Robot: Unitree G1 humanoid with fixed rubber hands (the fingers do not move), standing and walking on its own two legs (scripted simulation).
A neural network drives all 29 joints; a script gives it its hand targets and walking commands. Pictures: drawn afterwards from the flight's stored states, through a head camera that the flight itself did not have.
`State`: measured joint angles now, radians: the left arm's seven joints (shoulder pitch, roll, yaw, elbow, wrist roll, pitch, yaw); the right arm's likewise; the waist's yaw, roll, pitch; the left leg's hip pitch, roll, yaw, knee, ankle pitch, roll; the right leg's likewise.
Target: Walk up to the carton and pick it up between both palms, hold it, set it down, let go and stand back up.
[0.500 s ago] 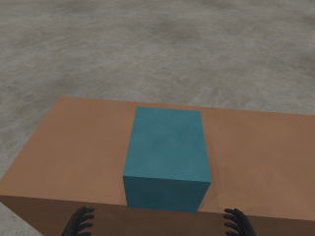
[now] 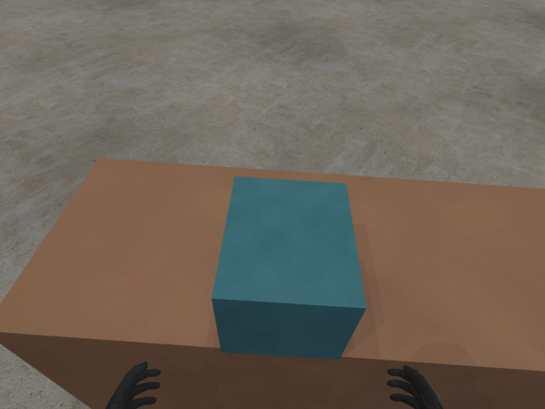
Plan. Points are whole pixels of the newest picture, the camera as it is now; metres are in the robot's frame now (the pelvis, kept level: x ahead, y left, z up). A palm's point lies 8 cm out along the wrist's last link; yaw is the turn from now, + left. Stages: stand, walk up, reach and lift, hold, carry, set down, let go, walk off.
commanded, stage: let go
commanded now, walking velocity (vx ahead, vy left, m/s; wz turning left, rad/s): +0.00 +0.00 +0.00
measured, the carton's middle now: (285, 265) +0.40 -0.02 -0.04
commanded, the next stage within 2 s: stand in 0.34 s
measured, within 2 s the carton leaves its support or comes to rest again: neither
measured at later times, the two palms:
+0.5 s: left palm out of the picture +0.12 +0.24 -0.09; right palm out of the picture +0.12 -0.25 -0.09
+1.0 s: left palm out of the picture +0.02 +0.26 -0.12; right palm out of the picture +0.03 -0.25 -0.12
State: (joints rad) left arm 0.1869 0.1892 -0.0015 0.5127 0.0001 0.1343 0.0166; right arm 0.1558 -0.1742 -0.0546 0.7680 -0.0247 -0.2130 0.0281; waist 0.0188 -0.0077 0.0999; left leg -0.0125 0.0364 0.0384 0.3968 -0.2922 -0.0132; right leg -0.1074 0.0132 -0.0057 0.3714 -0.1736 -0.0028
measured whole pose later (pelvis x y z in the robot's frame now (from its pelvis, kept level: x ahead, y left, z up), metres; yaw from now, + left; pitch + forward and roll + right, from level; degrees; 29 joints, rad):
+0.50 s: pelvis -0.01 -0.01 -0.01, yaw +1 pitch -3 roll -1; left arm 0.24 0.22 0.02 0.62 0.02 0.00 0.01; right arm 0.22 -0.23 -0.03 0.72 -0.01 -0.06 0.00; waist 0.00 0.00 0.02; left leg -0.12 0.04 0.02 0.48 -0.31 -0.02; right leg -0.21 0.01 -0.03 0.46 -0.20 -0.01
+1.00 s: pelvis -0.04 +0.00 -0.01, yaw +2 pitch -3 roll +0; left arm 0.34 0.26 0.00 0.74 0.02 -0.02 0.00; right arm 0.36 -0.27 0.00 0.74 -0.01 -0.02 0.01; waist 0.01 -0.01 0.01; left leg -0.19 0.00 0.02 0.53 -0.29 0.00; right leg -0.28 -0.03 -0.02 0.52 -0.18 0.01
